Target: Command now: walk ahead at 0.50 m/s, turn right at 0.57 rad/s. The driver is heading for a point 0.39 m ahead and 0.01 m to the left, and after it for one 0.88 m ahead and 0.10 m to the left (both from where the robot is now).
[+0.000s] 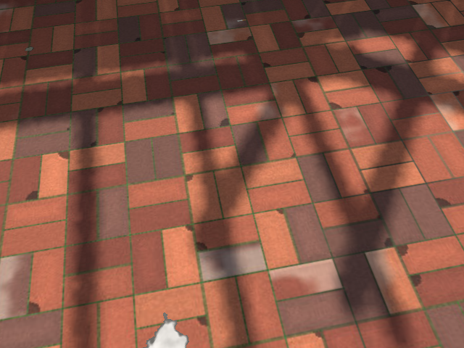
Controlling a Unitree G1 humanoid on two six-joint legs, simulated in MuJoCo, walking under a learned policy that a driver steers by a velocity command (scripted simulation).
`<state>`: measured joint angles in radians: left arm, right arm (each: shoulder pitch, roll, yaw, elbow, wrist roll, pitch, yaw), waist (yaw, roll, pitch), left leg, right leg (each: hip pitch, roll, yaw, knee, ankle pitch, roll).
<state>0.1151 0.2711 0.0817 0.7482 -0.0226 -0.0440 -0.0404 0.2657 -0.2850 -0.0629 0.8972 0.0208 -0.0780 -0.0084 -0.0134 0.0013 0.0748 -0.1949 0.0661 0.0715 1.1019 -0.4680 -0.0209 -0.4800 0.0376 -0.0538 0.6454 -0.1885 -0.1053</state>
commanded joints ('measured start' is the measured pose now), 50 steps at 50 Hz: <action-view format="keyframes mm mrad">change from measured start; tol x32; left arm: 1 220 156 43 -13 8 -27 8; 50 -1 119 6 -135 34 18 88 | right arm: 1 -107 -108 -10 -146 21 -85 9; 50 -23 -148 -60 -198 -3 129 -19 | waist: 1 84 -10 -203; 17 90 -101 -60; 23 9 270 -492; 50 -18 -116 -120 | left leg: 1 -599 20 -158 204 76 50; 18 -318 -47 -90 -628 578 53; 23 494 314 -658 -643 1197 410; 27 48 178 -484 -778 601 292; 42 -78 37 -554 -745 320 197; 46 -412 -169 -227 -134 -153 9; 50 -447 -118 -187 121 26 -69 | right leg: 1 641 -300 574 -365 24 -228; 20 476 -158 231 -105 646 -19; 23 -10 61 167 612 -448 147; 25 -135 -16 181 692 -384 157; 50 338 -297 268 -295 386 -77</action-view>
